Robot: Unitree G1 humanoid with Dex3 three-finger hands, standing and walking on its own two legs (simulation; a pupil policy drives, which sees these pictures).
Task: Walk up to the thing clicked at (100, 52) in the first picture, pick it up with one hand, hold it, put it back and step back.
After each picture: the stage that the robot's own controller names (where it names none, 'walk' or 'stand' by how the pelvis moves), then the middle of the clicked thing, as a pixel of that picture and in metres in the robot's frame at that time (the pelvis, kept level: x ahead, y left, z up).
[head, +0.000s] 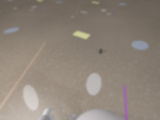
stand; (100, 51) +1.48 -0.20 -0.72
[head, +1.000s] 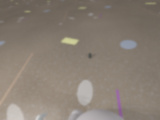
walk; (89, 55) +1.36 +0.15 -0.70
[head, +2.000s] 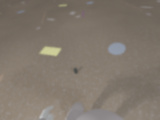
walk; (75, 70) +0.84 +0.35 -0.72
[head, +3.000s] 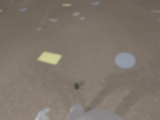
walk; (76, 86) +0.53 +0.26 -0.71
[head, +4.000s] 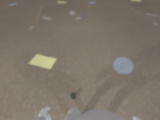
stand; (73, 95) +0.38 +0.21 -0.70
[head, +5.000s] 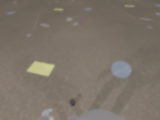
stand; (72, 102) +0.33 +0.22 -0.72
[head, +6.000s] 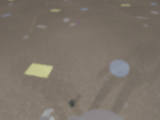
stand; (71, 103) +0.32 +0.24 -0.72
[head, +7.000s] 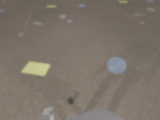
stand; (70, 101) +0.32 +0.25 -0.72
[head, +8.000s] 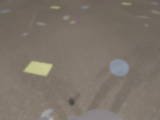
stand; (71, 102) +0.32 +0.23 -0.73
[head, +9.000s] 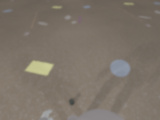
stand; (71, 102) +0.32 +0.23 -0.73
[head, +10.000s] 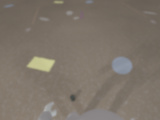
go down; (72, 98) +0.34 +0.22 -0.72
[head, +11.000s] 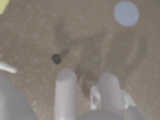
go down; (56, 59) +0.42 +0.27 -0.29
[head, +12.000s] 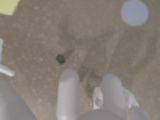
approach; (60, 59) +0.41 +0.27 -0.29
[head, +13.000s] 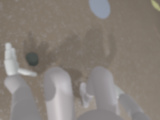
close in; (32, 59) +0.39 +0.31 -0.22
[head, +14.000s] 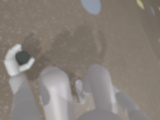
close; (23, 59) +0.38 +0.31 -0.22
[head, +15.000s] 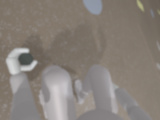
lift; (26, 60) +0.36 +0.30 -0.22
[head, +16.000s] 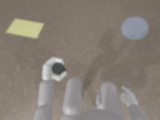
lift; (59, 70) +0.32 +0.23 -0.02
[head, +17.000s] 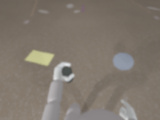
hold; (67, 74) +0.33 +0.18 +0.00
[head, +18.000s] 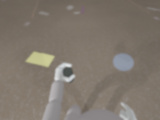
hold; (68, 75) +0.33 +0.17 +0.00
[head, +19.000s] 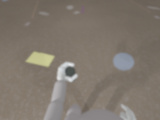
crouch; (70, 74) +0.33 +0.16 +0.01
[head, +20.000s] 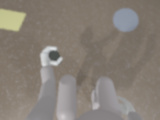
crouch; (55, 58) +0.42 +0.25 -0.10
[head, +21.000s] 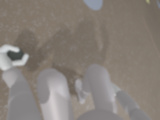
lower; (17, 57) +0.40 +0.33 -0.22
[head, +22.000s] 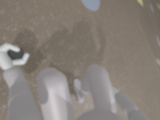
lower; (17, 55) +0.40 +0.33 -0.22
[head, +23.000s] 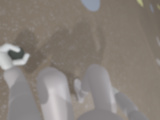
lower; (18, 56) +0.40 +0.33 -0.22
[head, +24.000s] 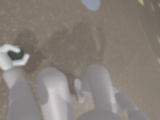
lower; (18, 56) +0.39 +0.33 -0.22
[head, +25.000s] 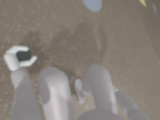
open; (24, 57) +0.39 +0.31 -0.22
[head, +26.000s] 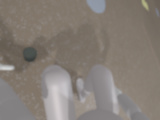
rise; (30, 55) +0.39 +0.30 -0.23
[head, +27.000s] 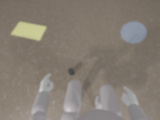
walk; (71, 71) +0.42 +0.23 -0.47
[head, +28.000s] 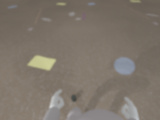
stand; (73, 98) +0.36 +0.20 -0.66
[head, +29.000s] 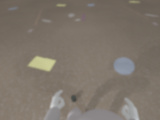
stand; (73, 98) +0.36 +0.20 -0.67
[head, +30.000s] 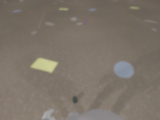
stand; (74, 99) +0.38 +0.19 -0.71
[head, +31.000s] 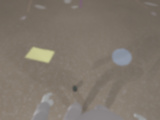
walk; (74, 88) +0.40 +0.16 -0.70
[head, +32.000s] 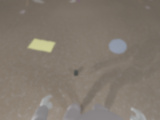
walk; (75, 73) +0.62 +0.18 -0.71
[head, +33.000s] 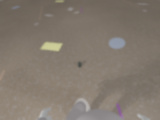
walk; (79, 64) +0.93 +0.28 -0.70
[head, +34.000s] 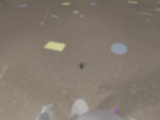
stand; (81, 66) +0.98 +0.19 -0.72
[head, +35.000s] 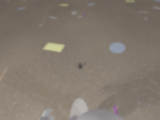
stand; (80, 66) +0.99 +0.22 -0.73
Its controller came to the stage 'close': yes
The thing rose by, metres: 0.71
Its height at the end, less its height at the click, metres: +0.00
